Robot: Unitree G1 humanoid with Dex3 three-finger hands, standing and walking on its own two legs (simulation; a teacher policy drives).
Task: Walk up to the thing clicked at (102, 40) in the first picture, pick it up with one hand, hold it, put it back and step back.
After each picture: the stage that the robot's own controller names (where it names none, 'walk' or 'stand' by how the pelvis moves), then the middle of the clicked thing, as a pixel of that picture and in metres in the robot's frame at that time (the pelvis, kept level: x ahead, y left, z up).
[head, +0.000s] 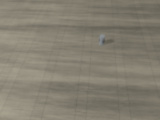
stand; (101, 39) +1.44 -0.18 -0.72
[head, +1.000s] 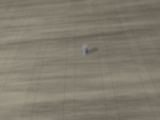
walk; (85, 50) +1.31 +0.13 -0.70
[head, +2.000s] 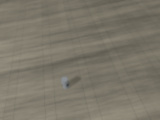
walk; (65, 82) +0.85 +0.28 -0.72
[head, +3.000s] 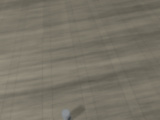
walk; (66, 115) +0.53 +0.24 -0.72
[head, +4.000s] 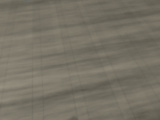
stand; out of the picture +0.45 +0.22 -0.72
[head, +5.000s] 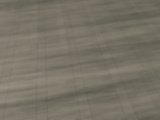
stand; out of the picture +0.42 +0.20 -0.73
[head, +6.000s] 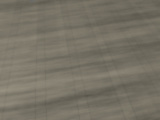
stand; out of the picture +0.39 +0.21 -0.73
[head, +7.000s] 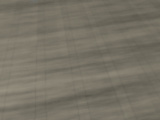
stand; out of the picture +0.39 +0.21 -0.73
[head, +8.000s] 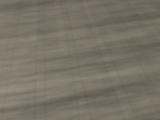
stand; out of the picture +0.39 +0.21 -0.73
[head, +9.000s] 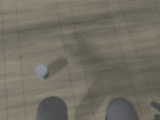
go down; (42, 72) +0.46 +0.22 -0.44
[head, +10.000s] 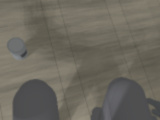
go down; (18, 49) +0.47 +0.28 -0.30
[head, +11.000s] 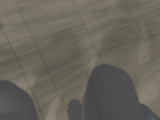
close in; out of the picture +0.45 +0.31 -0.24
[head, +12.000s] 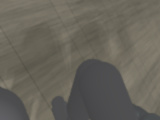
close; out of the picture +0.44 +0.33 -0.22
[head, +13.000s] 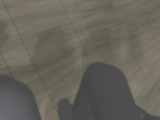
lift; out of the picture +0.40 +0.29 -0.21
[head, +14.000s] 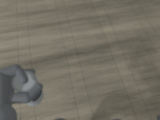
lift; (29, 89) +0.33 +0.20 -0.02
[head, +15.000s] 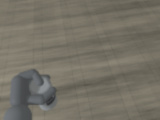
hold; (44, 93) +0.33 +0.16 +0.01
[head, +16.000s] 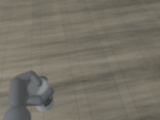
hold; (41, 95) +0.32 +0.17 -0.02
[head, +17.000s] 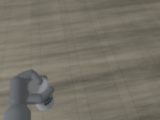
crouch; (41, 94) +0.33 +0.17 -0.03
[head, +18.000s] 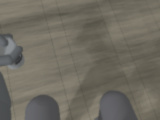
crouch; (10, 54) +0.44 +0.25 -0.11
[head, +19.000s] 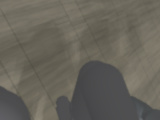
lower; out of the picture +0.41 +0.34 -0.23
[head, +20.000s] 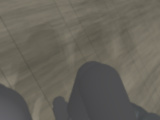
lower; out of the picture +0.41 +0.35 -0.23
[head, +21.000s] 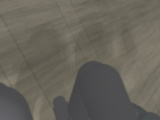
lower; out of the picture +0.41 +0.34 -0.23
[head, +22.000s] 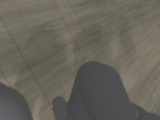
lower; out of the picture +0.41 +0.34 -0.23
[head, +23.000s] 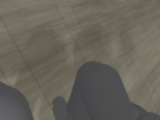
loosen; out of the picture +0.41 +0.34 -0.23
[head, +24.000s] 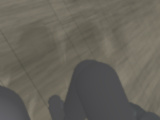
withdraw; out of the picture +0.40 +0.34 -0.23
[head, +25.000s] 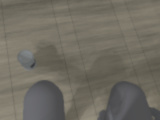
walk; (27, 60) +0.45 +0.28 -0.32
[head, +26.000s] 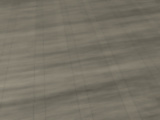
stand; out of the picture +0.37 +0.21 -0.66
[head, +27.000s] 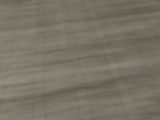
stand; out of the picture +0.39 +0.22 -0.67
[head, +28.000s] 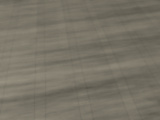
stand; out of the picture +0.39 +0.22 -0.67
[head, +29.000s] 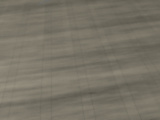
stand; out of the picture +0.41 +0.22 -0.72
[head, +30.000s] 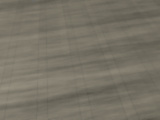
stand; out of the picture +0.37 +0.23 -0.73
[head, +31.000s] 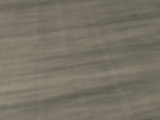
walk; out of the picture +0.38 +0.23 -0.73
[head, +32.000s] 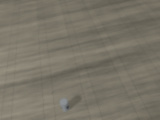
walk; (64, 104) +0.59 +0.27 -0.71
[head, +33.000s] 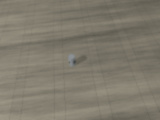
walk; (72, 60) +0.99 +0.19 -0.70
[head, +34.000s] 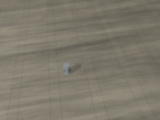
stand; (67, 68) +0.99 +0.22 -0.71
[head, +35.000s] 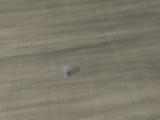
stand; (66, 71) +0.98 +0.22 -0.73
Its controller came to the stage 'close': yes
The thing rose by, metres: 0.70
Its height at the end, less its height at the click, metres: +0.00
